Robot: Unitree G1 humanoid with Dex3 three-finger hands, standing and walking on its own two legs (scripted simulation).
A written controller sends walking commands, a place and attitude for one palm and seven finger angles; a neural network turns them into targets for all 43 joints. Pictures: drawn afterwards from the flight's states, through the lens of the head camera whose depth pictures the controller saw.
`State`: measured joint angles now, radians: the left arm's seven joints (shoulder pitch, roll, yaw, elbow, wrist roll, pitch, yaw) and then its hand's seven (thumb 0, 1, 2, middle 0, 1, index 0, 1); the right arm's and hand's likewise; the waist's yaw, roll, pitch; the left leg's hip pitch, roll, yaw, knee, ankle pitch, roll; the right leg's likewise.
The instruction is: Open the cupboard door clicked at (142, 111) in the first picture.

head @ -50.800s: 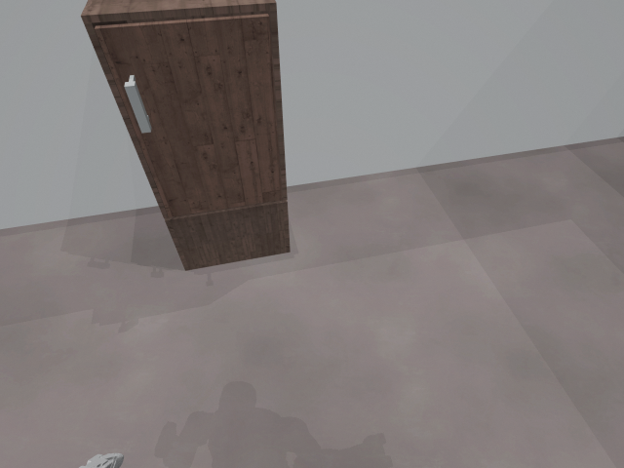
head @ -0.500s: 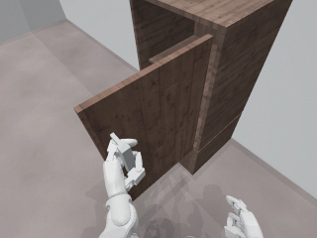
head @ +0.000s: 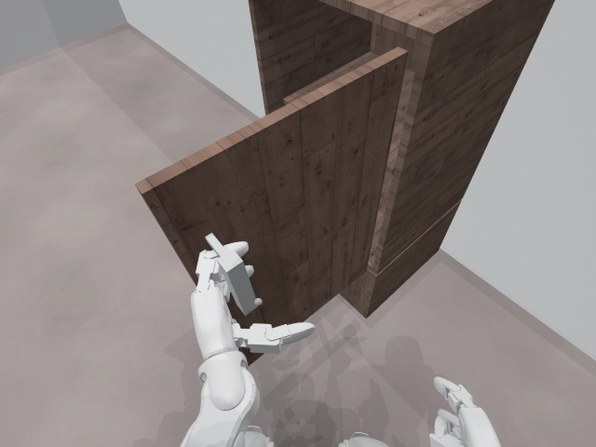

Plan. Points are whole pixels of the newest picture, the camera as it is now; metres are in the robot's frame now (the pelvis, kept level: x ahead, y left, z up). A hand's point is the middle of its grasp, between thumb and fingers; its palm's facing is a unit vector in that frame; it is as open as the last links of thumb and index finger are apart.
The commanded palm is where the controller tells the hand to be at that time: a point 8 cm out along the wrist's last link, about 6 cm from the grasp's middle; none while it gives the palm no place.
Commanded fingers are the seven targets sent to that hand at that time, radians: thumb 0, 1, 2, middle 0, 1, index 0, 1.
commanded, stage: open thumb and fingers to let go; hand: left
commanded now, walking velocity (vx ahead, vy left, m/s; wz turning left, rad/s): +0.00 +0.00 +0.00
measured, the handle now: (231, 274) +0.33 +0.10 +0.05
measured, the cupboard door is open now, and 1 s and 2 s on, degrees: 88 91 90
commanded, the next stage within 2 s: slide the hand sideways off the handle in 0.24 s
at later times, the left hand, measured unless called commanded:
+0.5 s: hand (254, 326) +0.26 +0.07 +0.04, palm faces -0.10 -0.99 -0.06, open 15.8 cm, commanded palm +0.25 +0.10 +0.05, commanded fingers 0.00 -0.50 0.30 -0.15 -0.30 -0.15 -0.30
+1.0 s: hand (237, 347) +0.24 +0.08 +0.05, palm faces -0.11 -0.99 +0.01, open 16.0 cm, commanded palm +0.21 +0.15 +0.05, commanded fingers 0.00 -0.50 0.30 -0.15 -0.30 -0.15 -0.30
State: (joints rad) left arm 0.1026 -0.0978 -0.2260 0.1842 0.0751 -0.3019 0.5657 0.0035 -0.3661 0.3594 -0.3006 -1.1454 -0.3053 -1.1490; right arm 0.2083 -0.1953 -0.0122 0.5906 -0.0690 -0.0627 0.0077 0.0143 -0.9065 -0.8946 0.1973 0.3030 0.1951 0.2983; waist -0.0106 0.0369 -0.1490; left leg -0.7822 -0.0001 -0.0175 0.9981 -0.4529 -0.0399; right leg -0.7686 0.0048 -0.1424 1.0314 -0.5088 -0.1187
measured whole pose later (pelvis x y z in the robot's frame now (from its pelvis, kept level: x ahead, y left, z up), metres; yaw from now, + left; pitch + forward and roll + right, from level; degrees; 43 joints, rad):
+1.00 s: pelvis +0.00 +0.05 -0.01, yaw -3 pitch +13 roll +0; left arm 0.33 0.03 -0.30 -0.06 0.02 -0.32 0.15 -0.01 -0.50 0.30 -0.19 -0.32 -0.21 -0.33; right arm 0.26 -0.20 0.03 0.42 -0.02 -0.04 0.02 0.02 -0.90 -0.89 0.20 0.30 0.20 0.30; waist 0.00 0.04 -0.13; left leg -0.79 0.00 0.04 1.08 -0.51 0.03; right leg -0.78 0.00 -0.09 1.08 -0.52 -0.06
